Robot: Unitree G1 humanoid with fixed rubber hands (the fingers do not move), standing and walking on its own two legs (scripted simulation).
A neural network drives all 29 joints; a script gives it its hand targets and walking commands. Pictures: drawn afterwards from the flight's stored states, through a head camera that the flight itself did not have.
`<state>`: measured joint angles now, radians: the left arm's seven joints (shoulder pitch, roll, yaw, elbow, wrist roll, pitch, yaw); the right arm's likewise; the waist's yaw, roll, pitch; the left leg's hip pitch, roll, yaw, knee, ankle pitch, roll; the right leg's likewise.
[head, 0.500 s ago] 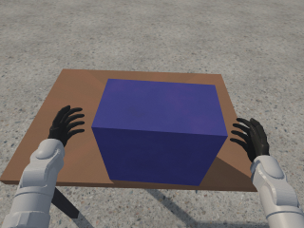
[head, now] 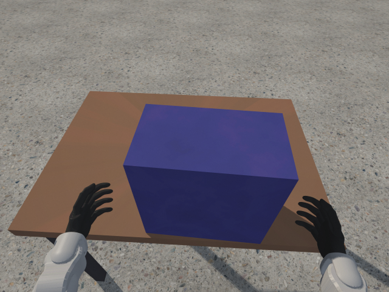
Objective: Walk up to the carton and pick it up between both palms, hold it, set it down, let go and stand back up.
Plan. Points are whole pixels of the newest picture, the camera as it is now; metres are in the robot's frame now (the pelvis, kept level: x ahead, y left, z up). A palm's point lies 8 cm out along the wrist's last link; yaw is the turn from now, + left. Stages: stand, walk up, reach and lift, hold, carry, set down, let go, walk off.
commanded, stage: set down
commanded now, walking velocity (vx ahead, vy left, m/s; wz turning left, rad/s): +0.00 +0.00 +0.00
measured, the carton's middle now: (207, 179) +0.37 +0.01 +0.01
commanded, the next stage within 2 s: let go in 1.40 s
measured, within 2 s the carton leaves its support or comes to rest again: neither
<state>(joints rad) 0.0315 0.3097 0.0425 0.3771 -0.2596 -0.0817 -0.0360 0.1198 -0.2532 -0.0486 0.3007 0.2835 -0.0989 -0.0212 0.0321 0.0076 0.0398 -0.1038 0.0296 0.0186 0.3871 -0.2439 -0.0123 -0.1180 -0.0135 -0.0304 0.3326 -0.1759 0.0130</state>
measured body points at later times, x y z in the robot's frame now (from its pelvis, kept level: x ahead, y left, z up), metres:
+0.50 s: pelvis -0.01 +0.00 -0.01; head -0.01 +0.00 +0.44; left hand +0.21 +0.25 -0.04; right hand +0.20 -0.24 -0.05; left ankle -0.02 +0.12 -0.75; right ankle +0.00 -0.13 -0.75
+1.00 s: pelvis -0.01 +0.00 +0.00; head -0.02 +0.01 +0.45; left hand +0.19 +0.24 -0.07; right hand +0.18 -0.22 -0.07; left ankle -0.02 +0.12 -0.75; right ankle +0.00 -0.13 -0.75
